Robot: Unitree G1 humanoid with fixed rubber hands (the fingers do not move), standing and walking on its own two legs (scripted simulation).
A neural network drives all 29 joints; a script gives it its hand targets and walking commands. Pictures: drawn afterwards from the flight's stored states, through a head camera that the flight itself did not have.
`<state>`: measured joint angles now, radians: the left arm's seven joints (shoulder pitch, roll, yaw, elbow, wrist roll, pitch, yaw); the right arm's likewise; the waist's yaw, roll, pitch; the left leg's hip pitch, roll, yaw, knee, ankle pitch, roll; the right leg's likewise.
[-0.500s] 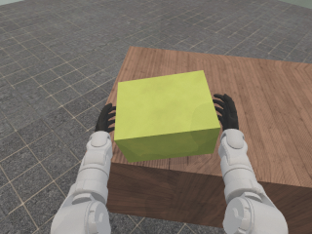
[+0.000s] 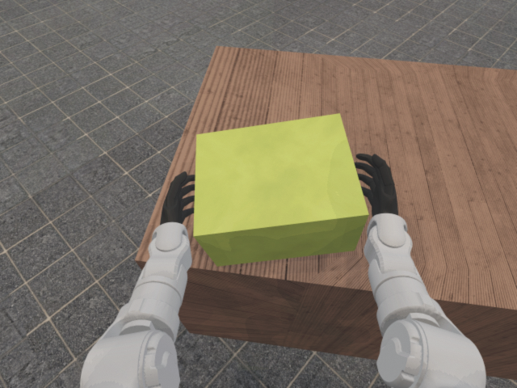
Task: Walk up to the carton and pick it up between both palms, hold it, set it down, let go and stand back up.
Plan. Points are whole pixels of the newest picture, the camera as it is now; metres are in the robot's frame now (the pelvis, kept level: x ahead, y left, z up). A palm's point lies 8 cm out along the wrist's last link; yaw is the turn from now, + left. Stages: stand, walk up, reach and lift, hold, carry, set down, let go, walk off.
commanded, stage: set down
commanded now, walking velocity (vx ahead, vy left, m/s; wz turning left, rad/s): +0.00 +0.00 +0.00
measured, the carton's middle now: (276, 193) +0.45 +0.01 +0.00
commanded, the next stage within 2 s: none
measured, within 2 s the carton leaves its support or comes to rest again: rests again in 1.02 s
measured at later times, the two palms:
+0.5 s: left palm (186, 227) +0.38 +0.16 -0.02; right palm (382, 224) +0.41 -0.18 -0.01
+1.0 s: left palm (185, 219) +0.40 +0.17 -0.03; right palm (381, 220) +0.42 -0.18 -0.02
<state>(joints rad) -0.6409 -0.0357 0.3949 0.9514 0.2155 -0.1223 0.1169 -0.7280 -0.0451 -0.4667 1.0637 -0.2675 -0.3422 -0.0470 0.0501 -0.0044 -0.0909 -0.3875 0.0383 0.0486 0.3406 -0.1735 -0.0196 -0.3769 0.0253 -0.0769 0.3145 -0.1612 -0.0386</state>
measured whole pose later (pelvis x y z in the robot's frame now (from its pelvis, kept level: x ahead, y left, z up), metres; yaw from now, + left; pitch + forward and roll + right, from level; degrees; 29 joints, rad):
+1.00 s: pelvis -0.03 +0.01 -0.04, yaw -1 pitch +31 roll -1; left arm -0.98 0.10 0.20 1.48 -0.11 -0.46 0.11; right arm -1.03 -0.27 -0.38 1.55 -0.16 -0.50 0.06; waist 0.06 0.02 -0.28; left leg -0.94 0.05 0.05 0.63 -0.23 0.00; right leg -0.93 0.02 -0.07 0.60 -0.21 -0.04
